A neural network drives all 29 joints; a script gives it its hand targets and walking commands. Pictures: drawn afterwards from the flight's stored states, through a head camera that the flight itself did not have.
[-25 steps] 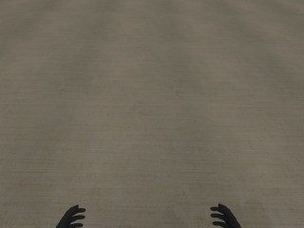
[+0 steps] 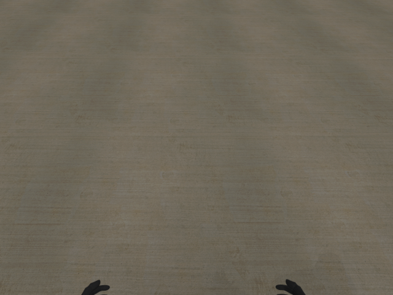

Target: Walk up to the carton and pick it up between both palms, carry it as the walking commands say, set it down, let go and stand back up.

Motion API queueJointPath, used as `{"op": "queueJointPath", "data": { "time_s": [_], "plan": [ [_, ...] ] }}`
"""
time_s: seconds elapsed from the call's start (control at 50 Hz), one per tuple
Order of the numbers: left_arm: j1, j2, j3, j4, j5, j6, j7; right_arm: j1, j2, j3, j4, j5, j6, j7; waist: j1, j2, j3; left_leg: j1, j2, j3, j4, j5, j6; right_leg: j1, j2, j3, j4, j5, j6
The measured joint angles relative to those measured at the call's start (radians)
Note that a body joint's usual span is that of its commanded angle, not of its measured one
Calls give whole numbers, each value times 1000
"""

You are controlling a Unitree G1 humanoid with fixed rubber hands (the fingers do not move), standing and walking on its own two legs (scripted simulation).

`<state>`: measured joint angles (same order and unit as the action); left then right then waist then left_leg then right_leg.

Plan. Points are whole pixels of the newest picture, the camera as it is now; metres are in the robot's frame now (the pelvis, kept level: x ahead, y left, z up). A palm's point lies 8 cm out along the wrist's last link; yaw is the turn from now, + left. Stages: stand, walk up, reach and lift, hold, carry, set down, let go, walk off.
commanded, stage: stand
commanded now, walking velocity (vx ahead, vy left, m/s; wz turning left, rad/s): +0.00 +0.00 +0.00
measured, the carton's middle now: out of the picture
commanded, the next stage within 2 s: walk up in 0.90 s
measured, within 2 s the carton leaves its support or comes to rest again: neither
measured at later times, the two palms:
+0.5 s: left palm out of the picture +0.13 +0.23 -0.10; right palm out of the picture +0.12 -0.24 -0.11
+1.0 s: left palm out of the picture +0.09 +0.22 -0.11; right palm out of the picture +0.07 -0.25 -0.12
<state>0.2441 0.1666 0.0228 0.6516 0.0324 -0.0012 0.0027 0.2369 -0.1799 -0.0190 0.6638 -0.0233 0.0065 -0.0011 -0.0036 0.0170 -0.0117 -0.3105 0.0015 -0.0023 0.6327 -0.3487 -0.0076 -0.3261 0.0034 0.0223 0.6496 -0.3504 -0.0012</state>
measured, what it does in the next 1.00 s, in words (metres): stands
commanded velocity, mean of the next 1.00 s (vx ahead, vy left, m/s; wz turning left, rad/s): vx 0.00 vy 0.00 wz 0.00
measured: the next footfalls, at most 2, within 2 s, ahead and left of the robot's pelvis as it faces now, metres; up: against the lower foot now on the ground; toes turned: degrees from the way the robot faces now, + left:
none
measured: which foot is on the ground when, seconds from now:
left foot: down 0.00-1.00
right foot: down 0.00-1.00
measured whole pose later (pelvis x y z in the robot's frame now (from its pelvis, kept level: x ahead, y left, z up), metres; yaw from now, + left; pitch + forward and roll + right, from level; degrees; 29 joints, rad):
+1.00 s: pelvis +0.01 -0.01 +0.01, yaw +0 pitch +0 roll +1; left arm 0.27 0.16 0.05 0.82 0.02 -0.01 0.03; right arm 0.29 -0.19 -0.06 0.84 -0.01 0.01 -0.03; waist 0.00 0.01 0.03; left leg -0.19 0.02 -0.01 0.51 -0.31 -0.03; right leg -0.22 0.02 0.02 0.54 -0.32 -0.02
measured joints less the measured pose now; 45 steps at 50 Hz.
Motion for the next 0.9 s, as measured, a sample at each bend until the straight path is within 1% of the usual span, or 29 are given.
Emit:
{"op": "queueJointPath", "data": {
  "time_s": [0.22,0.28,0.44,0.6,0.66,0.9],
  "plan": [
    [-10,-2,8,9,-9,-3,0,16,2,-5,31,1,-5,-4,1,-10,0,31,0,5,-15,-11,-1,25,1,6,-7,-13,-1],
    [-12,0,12,15,-6,-4,7,14,0,-7,34,1,-5,-9,2,-12,8,40,1,6,-23,-10,-2,33,1,7,-12,-12,-2],
    [-5,1,18,37,-9,0,10,8,2,-12,50,7,-4,-10,5,-7,13,54,4,2,-42,-4,-6,46,3,3,-29,-9,-6],
    [-1,-6,18,60,-11,-1,21,16,1,-20,77,6,1,-21,5,-8,14,76,7,1,-57,-3,-9,66,7,3,-40,-10,-11],
    [3,-7,16,74,-12,-4,20,16,-2,-24,89,8,-4,-17,3,-3,11,84,9,-1,-64,0,-11,77,8,1,-50,-6,-12],
    [15,-5,27,136,-12,-2,27,40,-8,-32,145,8,5,-28,3,-6,36,109,14,-1,-107,26,-18,97,13,3,-84,16,-18]
  ]
}}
